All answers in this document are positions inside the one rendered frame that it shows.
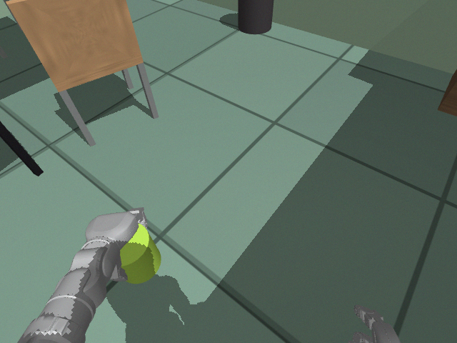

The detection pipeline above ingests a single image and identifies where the right robot hand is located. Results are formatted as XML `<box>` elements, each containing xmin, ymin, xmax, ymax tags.
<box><xmin>348</xmin><ymin>305</ymin><xmax>401</xmax><ymax>343</ymax></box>

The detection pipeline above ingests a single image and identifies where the left robot arm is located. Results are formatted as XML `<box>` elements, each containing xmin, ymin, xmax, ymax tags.
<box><xmin>17</xmin><ymin>237</ymin><xmax>120</xmax><ymax>343</ymax></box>

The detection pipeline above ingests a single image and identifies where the left robot hand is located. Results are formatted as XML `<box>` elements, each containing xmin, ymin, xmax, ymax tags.
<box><xmin>85</xmin><ymin>207</ymin><xmax>148</xmax><ymax>282</ymax></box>

